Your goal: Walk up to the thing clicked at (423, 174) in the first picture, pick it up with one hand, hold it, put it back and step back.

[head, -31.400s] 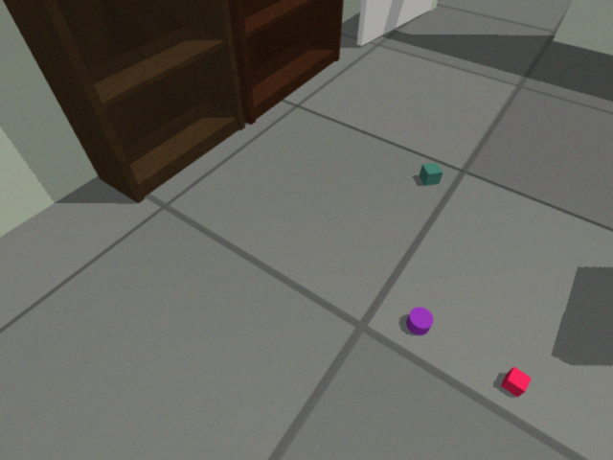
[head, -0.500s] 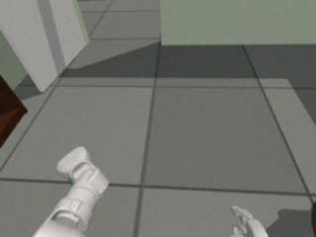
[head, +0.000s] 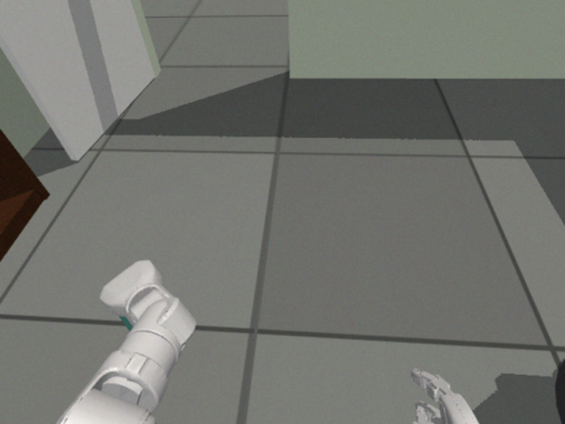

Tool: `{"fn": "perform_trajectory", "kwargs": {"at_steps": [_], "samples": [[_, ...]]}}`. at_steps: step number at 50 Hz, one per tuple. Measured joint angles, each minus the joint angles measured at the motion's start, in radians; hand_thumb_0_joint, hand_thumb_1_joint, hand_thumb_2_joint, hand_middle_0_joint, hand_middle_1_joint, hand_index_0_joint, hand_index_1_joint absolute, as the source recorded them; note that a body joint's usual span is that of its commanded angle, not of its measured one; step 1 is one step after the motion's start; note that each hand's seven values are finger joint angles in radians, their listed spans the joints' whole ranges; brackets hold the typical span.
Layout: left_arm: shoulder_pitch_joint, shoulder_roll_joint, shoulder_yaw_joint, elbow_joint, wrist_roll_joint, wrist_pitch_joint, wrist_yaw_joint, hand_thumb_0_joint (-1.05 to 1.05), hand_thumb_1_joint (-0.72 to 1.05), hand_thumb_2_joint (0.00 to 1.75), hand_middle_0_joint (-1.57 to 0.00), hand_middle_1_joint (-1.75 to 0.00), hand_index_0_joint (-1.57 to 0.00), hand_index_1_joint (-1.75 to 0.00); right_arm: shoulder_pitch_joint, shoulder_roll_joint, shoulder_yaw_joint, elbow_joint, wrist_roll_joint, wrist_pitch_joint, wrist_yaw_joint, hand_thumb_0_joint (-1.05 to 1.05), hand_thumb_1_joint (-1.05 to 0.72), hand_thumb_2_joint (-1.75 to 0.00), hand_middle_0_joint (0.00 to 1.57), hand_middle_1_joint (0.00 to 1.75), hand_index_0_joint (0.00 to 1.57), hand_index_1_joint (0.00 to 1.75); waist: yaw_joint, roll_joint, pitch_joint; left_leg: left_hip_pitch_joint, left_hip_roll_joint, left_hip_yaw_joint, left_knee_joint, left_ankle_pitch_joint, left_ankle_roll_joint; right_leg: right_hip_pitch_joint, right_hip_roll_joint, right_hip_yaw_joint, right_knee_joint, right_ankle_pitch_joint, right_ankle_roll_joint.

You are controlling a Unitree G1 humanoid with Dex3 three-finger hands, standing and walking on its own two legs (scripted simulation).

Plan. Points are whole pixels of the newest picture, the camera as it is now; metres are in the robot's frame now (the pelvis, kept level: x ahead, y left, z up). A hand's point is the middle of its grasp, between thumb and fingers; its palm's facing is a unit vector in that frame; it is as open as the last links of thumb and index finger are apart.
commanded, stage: hold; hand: left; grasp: from above
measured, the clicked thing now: (154, 320) +0.31 +0.23 -0.07
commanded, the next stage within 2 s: crouch in 0.16 s
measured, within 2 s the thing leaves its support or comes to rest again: neither
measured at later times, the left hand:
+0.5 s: hand (156, 322) +0.30 +0.22 -0.06, palm faces -0.32 -0.32 -0.89, open 9.9 cm
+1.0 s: hand (185, 349) +0.34 +0.24 -0.29, palm faces -0.26 -0.28 -0.92, open 10.0 cm
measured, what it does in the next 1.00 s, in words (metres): lowers itself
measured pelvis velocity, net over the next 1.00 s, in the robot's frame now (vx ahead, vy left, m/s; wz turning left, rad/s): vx -0.06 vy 0.00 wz -0.04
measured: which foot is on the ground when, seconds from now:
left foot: down 0.00-1.00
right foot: down 0.00-1.00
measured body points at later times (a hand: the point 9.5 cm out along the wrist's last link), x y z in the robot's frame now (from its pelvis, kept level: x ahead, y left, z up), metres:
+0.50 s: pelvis -0.01 +0.00 +0.00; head +0.01 -0.01 +0.45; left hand +0.31 +0.23 -0.01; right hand +0.14 -0.24 -0.12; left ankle +0.01 +0.13 -0.73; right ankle -0.01 -0.12 -0.73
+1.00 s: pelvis -0.06 +0.00 -0.17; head +0.10 +0.02 +0.25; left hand +0.35 +0.25 -0.24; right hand +0.00 -0.27 -0.30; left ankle +0.01 +0.13 -0.73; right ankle -0.01 -0.13 -0.73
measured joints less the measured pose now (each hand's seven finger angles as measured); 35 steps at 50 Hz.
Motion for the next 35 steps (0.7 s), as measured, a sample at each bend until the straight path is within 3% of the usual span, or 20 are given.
{"fn": "perform_trajectory", "kwargs": {"at_steps": [7,18,25,30,35], "samples": [[-0.007,-0.008,0.005,0.010,-0.020,0.002,-0.008,0.00,0.02,0.43,-0.71,-0.47,-0.73,-0.49,0.005,-0.004,-0.005,-0.005,-0.001,-0.007,0.003,0.01,-0.91,-0.90,0.20,0.30,0.19,0.30,0.001,0.004,-0.001,-0.003,0.000,0.002,-0.002,0.004,0.001,-0.004,0.000,0.002,-0.003,0.005,0.001],[-0.005,-0.012,0.006,0.018,-0.007,-0.005,0.011,0.00,0.03,0.42,-0.70,-0.48,-0.73,-0.48,0.004,0.000,-0.001,-0.002,-0.002,-0.005,-0.001,0.01,-0.90,-0.90,0.20,0.30,0.19,0.30,-0.001,-0.002,0.007,-0.009,0.000,0.000,-0.002,0.008,0.001,-0.009,0.000,0.001,-0.001,0.007,0.000],[-0.035,-0.013,0.017,0.129,0.005,-0.058,0.037,0.00,0.05,0.40,-0.68,-0.49,-0.72,-0.47,0.007,0.006,-0.009,-0.001,-0.008,-0.021,0.001,0.01,-0.89,-0.89,0.20,0.30,0.20,0.30,-0.013,-0.014,0.009,-0.043,0.000,-0.003,0.018,0.004,0.000,-0.042,0.000,-0.002,0.019,0.003,0.000],[-0.064,-0.013,0.050,0.249,0.018,-0.131,0.083,0.00,0.06,0.40,-0.67,-0.51,-0.71,-0.48,0.026,0.008,-0.022,0.000,-0.018,-0.034,0.008,0.01,-0.89,-0.89,0.20,0.30,0.20,0.30,-0.029,-0.034,0.012,-0.120,0.004,-0.006,0.072,-0.012,-0.001,-0.116,0.004,-0.003,0.067,-0.010,-0.001],[-0.120,0.001,0.112,0.366,0.048,-0.215,0.176,0.00,0.05,0.41,-0.66,-0.52,-0.70,-0.50,0.049,0.001,-0.047,0.006,-0.039,-0.039,0.021,0.01,-0.89,-0.89,0.21,0.30,0.20,0.30,-0.051,-0.055,-0.011,-0.310,0.010,-0.008,0.229,-0.066,-0.003,-0.304,0.012,-0.002,0.217,-0.059,-0.002]]}}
